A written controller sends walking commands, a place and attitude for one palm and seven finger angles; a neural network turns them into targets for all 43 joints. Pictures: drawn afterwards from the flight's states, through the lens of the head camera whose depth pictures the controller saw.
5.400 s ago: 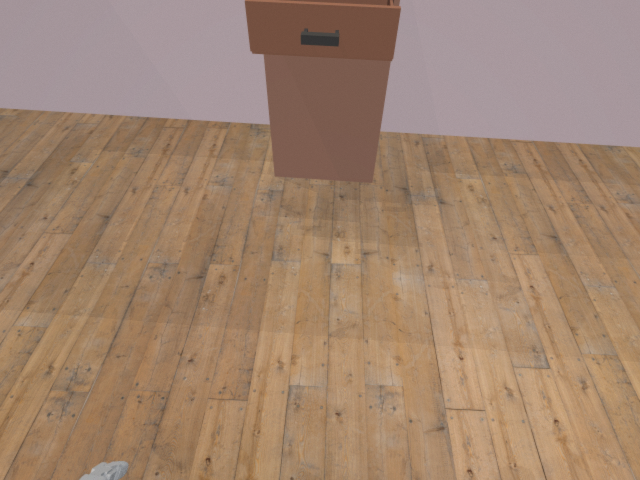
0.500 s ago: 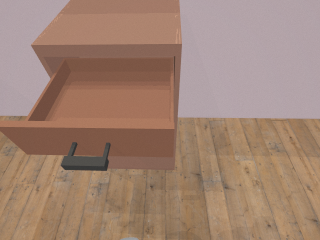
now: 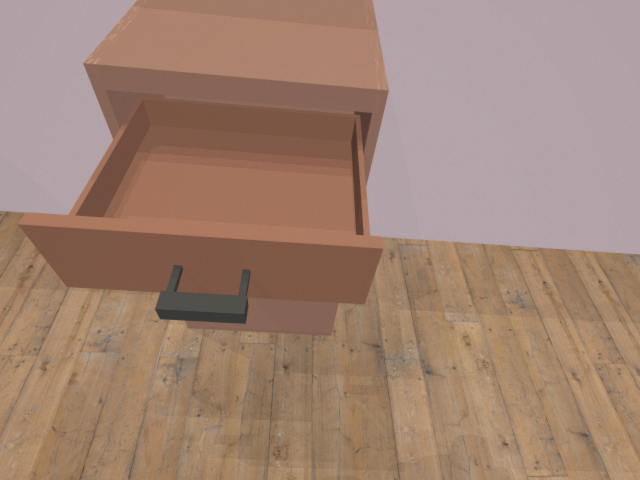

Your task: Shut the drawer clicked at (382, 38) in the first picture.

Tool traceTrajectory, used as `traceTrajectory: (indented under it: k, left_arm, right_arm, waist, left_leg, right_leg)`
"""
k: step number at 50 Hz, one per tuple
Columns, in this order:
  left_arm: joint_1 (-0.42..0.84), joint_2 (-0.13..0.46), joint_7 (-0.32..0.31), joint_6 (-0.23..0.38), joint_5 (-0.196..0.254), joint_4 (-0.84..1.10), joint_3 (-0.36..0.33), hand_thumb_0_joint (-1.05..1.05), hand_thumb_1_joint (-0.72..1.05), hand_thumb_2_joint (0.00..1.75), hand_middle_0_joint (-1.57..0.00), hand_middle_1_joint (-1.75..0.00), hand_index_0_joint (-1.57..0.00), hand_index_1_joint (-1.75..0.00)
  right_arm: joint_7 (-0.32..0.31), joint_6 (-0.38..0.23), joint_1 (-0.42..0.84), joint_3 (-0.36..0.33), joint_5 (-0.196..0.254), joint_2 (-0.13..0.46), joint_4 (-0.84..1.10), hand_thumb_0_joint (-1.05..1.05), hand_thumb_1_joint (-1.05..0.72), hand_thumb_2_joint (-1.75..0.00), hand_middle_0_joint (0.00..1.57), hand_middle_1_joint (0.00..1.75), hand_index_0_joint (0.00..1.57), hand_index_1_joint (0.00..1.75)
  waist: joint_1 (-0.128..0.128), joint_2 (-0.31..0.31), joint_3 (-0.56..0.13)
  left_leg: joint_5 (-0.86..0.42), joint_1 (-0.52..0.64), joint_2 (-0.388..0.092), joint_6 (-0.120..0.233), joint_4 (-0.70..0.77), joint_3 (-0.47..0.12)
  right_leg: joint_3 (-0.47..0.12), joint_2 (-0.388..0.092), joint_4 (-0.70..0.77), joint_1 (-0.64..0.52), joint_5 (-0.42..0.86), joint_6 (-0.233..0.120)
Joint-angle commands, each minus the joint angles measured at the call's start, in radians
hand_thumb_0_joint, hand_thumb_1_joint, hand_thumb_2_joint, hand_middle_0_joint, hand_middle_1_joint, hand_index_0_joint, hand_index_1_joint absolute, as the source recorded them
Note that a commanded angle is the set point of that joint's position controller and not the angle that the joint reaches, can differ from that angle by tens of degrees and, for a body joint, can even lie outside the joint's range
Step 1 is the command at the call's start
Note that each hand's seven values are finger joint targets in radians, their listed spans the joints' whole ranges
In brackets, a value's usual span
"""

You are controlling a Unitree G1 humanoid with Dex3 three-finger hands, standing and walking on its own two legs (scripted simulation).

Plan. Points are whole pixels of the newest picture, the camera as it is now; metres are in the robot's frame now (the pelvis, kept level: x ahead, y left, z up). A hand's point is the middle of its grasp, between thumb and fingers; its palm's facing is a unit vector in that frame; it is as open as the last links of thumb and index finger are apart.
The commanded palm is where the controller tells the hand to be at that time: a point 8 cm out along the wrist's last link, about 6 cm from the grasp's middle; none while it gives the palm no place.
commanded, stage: come to a stop and stand still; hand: left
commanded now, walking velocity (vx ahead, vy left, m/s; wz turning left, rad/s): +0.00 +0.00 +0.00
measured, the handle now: (207, 291) +0.33 +0.17 +0.03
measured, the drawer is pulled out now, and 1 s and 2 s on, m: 0.30 0.30 0.30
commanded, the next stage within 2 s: look again from close up in 0.86 s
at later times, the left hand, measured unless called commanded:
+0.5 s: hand out of the picture -0.02 +0.08 -0.18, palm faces +0.06 -0.99 -0.15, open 7.4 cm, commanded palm none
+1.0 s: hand out of the picture -0.01 +0.10 -0.18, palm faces +0.06 -0.98 -0.19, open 7.4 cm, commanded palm none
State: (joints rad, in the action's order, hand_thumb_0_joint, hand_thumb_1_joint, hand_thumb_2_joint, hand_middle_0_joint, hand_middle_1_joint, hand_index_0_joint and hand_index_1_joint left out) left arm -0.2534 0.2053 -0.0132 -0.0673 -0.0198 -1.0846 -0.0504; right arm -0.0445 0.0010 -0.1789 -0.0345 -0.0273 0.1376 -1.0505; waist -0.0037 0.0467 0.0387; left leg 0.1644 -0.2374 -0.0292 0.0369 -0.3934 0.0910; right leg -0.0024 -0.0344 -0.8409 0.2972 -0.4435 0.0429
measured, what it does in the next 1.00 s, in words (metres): steps on the spot: right foot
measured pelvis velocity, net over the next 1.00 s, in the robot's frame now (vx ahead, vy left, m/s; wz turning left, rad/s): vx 0.02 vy -0.06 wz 0.01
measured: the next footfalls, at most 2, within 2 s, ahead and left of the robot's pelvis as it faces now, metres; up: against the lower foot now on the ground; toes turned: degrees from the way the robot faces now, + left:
right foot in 0.14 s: -0.02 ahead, -0.15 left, +0.00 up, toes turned -2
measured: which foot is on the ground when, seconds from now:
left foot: down 0.00-1.00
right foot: up 0.00-0.12, down 0.14-1.00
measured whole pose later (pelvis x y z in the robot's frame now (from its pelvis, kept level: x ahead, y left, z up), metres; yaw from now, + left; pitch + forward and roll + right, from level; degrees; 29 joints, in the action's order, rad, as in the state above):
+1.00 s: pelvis +0.02 -0.06 -0.01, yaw +0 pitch -1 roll +0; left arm -0.32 0.12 -0.06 0.02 -0.02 -1.12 -0.01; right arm -0.04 0.01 -0.23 -0.02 -0.01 0.16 -1.13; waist 0.01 -0.01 0.04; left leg 0.25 -0.26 -0.08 -0.04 -0.54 0.04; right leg 0.06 0.02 -0.42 0.06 -0.35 -0.03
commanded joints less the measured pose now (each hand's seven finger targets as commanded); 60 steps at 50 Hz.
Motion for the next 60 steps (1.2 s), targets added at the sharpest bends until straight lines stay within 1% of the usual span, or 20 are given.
traceTrajectory:
  k: [1,4,5,7,9,12,16,32,47,48,49,50,51,52,53,55,56,57,59,60]
  left_arm:
    - [-0.022,0.003,0.0,0.029,0.001,0.047,0.004,0.0,0.9,0.9,-0.2,-0.3,-0.2,-0.3]
    - [-0.113,0.0,-0.005,0.04,0.002,0.001,0.008,0.0,0.9,0.9,-0.2,-0.3,-0.2,-0.3]
    - [-0.138,0.017,-0.01,0.048,0.002,-0.011,0.008,0.0,0.9,0.9,-0.2,-0.3,-0.2,-0.3]
    - [-0.1,0.081,-0.018,0.065,0.002,-0.006,0.009,0.0,0.9,0.9,-0.2,-0.3,-0.2,-0.3]
    - [-0.049,0.087,-0.019,0.079,0.007,0.0,0.012,0.0,0.9,0.9,-0.2,-0.3,-0.2,-0.3]
    - [-0.05,0.038,-0.021,0.082,0.014,-0.009,0.027,0.0,0.9,0.9,-0.2,-0.3,-0.2,-0.3]
    - [-0.083,0.026,-0.024,0.075,0.017,-0.02,0.024,0.0,0.9,0.9,-0.2,-0.3,-0.2,-0.3]
    - [-0.161,-0.011,-0.034,0.08,0.012,-0.04,0.019,0.0,0.9,0.9,-0.2,-0.3,-0.2,-0.3]
    - [-0.156,0.011,-0.034,0.076,0.009,-0.03,0.018,0.0,0.9,0.9,-0.2,-0.3,-0.2,-0.3]
    - [-0.238,0.045,-0.071,0.123,-0.011,-0.046,0.02,0.0,0.9,0.9,-0.2,-0.3,-0.2,-0.3]
    - [-0.191,0.088,-0.066,0.135,-0.014,0.004,0.012,0.0,0.9,0.9,-0.2,-0.3,-0.2,-0.3]
    - [-0.162,0.097,-0.061,0.135,-0.017,0.031,0.008,0.0,0.9,0.9,-0.2,-0.3,-0.2,-0.3]
    - [-0.147,0.093,-0.057,0.134,-0.011,0.053,0.015,0.0,0.9,0.9,-0.2,-0.3,-0.2,-0.3]
    - [-0.131,0.085,-0.054,0.133,-0.004,0.066,0.018,0.0,0.9,0.9,-0.2,-0.3,-0.2,-0.3]
    - [-0.13,0.074,-0.054,0.127,0.003,0.078,0.021,0.0,0.9,0.9,-0.2,-0.3,-0.2,-0.3]
    - [-0.148,0.038,-0.054,0.098,0.002,0.099,0.027,0.0,0.9,0.9,-0.2,-0.3,-0.2,-0.3]
    - [-0.153,0.031,-0.051,0.087,0.003,0.094,0.032,0.0,0.9,0.9,-0.2,-0.3,-0.2,-0.3]
    - [-0.166,0.034,-0.048,0.081,0.002,0.085,0.034,0.0,0.9,0.9,-0.2,-0.3,-0.2,-0.3]
    - [-0.148,0.051,-0.041,0.079,0.002,0.081,0.037,0.0,0.9,0.9,-0.2,-0.3,-0.2,-0.3]
    - [-0.123,0.057,-0.037,0.08,0.001,0.088,0.039,0.0,0.9,0.9,-0.2,-0.3,-0.2,-0.3]
  right_arm:
    - [-0.002,-0.003,-0.09,-0.044,0.001,0.196,-0.001,0.0,-0.9,-0.9,0.2,0.3,0.2,0.3]
    - [0.004,0.001,-0.08,-0.044,0.01,0.186,-0.013,0.0,-0.9,-0.9,0.2,0.3,0.2,0.3]
    - [0.008,0.0,-0.078,-0.041,0.016,0.157,-0.02,0.0,-0.9,-0.9,0.2,0.3,0.2,0.3]
    - [0.018,0.0,-0.087,-0.014,0.024,0.073,-0.018,0.0,-0.9,-0.9,0.2,0.3,0.2,0.3]
    - [0.022,0.009,-0.078,-0.001,0.009,0.064,-0.025,0.0,-0.9,-0.9,0.2,0.3,0.2,0.3]
    - [0.018,0.001,-0.146,0.007,0.01,0.066,-0.076,0.0,-0.9,-0.9,0.2,0.3,0.2,0.3]
    - [0.013,0.003,-0.165,0.009,0.014,0.068,-0.1,0.0,-0.9,-0.9,0.2,0.3,0.2,0.3]
    - [-0.005,-0.003,-0.17,0.006,0.018,0.052,-0.102,0.0,-0.9,-0.9,0.2,0.3,0.2,0.3]
    - [-0.005,-0.005,-0.13,0.01,0.018,0.082,-0.08,0.0,-0.9,-0.9,0.2,0.3,0.2,0.3]
    - [0.01,-0.026,0.001,0.008,0.024,0.111,0.011,0.0,-0.9,-0.9,0.2,0.3,0.2,0.3]
    - [0.021,-0.019,-0.06,0.015,0.02,0.05,0.056,0.0,-0.9,-0.9,0.2,0.3,0.2,0.3]
    - [0.025,-0.017,-0.081,0.013,0.009,0.061,0.058,0.0,-0.9,-0.9,0.2,0.3,0.2,0.3]
    - [0.023,-0.02,-0.122,0.012,0.016,0.067,0.063,0.0,-0.9,-0.9,0.2,0.3,0.2,0.3]
    - [0.023,-0.023,-0.15,0.011,0.018,0.076,0.058,0.0,-0.9,-0.9,0.2,0.3,0.2,0.3]
    - [0.021,-0.03,-0.177,0.009,0.015,0.102,0.052,0.0,-0.9,-0.9,0.2,0.3,0.2,0.3]
    - [0.015,-0.031,-0.165,0.007,0.013,0.152,0.06,0.0,-0.9,-0.9,0.2,0.3,0.2,0.3]
    - [0.01,-0.026,-0.128,0.012,0.015,0.159,0.066,0.0,-0.9,-0.9,0.2,0.3,0.2,0.3]
    - [0.01,-0.021,-0.092,0.014,0.016,0.156,0.076,0.0,-0.9,-0.9,0.2,0.3,0.2,0.3]
    - [0.018,-0.014,-0.064,0.015,0.016,0.142,0.095,0.0,-0.9,-0.9,0.2,0.3,0.2,0.3]
    - [0.02,-0.013,-0.075,0.016,0.014,0.138,0.092,0.0,-0.9,-0.9,0.2,0.3,0.2,0.3]
  waist:
    - [-0.03,-0.226,-0.042]
    - [0.008,-0.184,-0.054]
    - [0.019,-0.152,-0.047]
    - [-0.004,0.016,-0.004]
    - [-0.005,0.2,0.056]
    - [-0.023,0.077,0.059]
    - [-0.013,-0.009,0.085]
    - [0.002,-0.028,0.029]
    - [0.006,-0.038,0.029]
    - [0.053,0.008,0.07]
    - [-0.011,0.051,0.028]
    - [-0.007,0.022,-0.026]
    - [-0.027,0.061,-0.074]
    - [-0.039,0.077,-0.105]
    - [-0.041,0.027,-0.128]
    - [-0.009,-0.134,-0.077]
    - [0.01,-0.203,-0.013]
    - [0.025,-0.189,0.038]
    - [0.016,-0.056,0.091]
    - [0.007,-0.045,0.094]
  left_leg:
    - [-0.006,0.103,-0.244,0.105,0.161,-0.264]
    - [0.094,0.026,-0.187,0.053,0.129,-0.217]
    - [0.123,-0.019,-0.145,0.018,0.099,-0.183]
    - [0.135,-0.05,-0.046,-0.051,-0.019,-0.075]
    - [0.083,-0.004,-0.036,-0.056,-0.058,-0.06]
    - [-0.056,0.065,-0.054,-0.052,-0.014,-0.074]
    - [-0.067,0.064,-0.066,-0.054,-0.012,-0.078]
    - [-0.174,0.094,-0.081,-0.051,-0.043,-0.068]
    - [-0.234,0.118,-0.084,-0.043,-0.039,-0.075]
    - [-0.164,-0.007,-0.065,-0.056,-0.317,-0.016]
    - [0.18,-0.124,-0.019,-0.029,-0.334,-0.065]
    - [0.18,-0.117,-0.026,-0.021,-0.282,-0.033]
    - [0.153,-0.067,-0.002,-0.018,-0.236,-0.023]
    - [0.06,-0.011,0.007,-0.016,-0.17,-0.018]
    - [-0.121,0.049,-0.016,-0.003,-0.143,-0.047]
    - [-0.394,0.083,-0.121,0.045,-0.142,-0.151]
    - [-0.373,0.026,-0.139,0.066,-0.105,-0.194]
    - [-0.286,-0.026,-0.131,0.067,-0.093,-0.196]
    - [-0.041,-0.071,-0.076,0.03,-0.085,-0.158]
    - [-0.005,-0.055,-0.063,0.019,-0.071,-0.148]
  right_leg:
    - [0.029,-0.006,0.182,0.013,-0.016,-0.016]
    - [0.072,0.01,0.416,-0.139,0.17,-0.026]
    - [0.047,-0.011,0.511,-0.2,0.219,-0.03]
    - [-0.13,-0.178,0.616,-0.125,0.116,-0.098]
    - [-0.157,-0.177,0.666,0.005,0.092,-0.121]
    - [-0.079,-0.114,0.591,-0.008,0.216,-0.1]
    - [-0.06,-0.085,0.592,-0.009,0.152,-0.083]
    - [-0.029,-0.073,0.514,-0.109,0.481,-0.073]
    - [-0.013,-0.074,0.501,-0.134,0.513,-0.065]
    - [-0.138,-0.144,0.531,-0.079,1.068,0.017]
    - [-0.117,-0.189,0.438,-0.194,1.209,-0.034]
    - [-0.087,-0.192,0.385,-0.261,1.25,-0.097]
    - [-0.047,-0.158,0.34,-0.258,1.182,-0.122]
    - [-0.032,-0.129,0.297,-0.257,1.113,-0.12]
    - [-0.022,-0.095,0.251,-0.23,0.97,-0.106]
    - [0.014,-0.024,0.254,-0.113,0.45,-0.077]
    - [0.03,0.002,0.294,-0.097,0.22,-0.069]
    - [0.023,0.002,0.343,-0.091,0.144,-0.073]
    - [-0.026,-0.026,0.415,-0.061,0.153,-0.087]
    - [-0.034,-0.035,0.423,-0.047,0.152,-0.091]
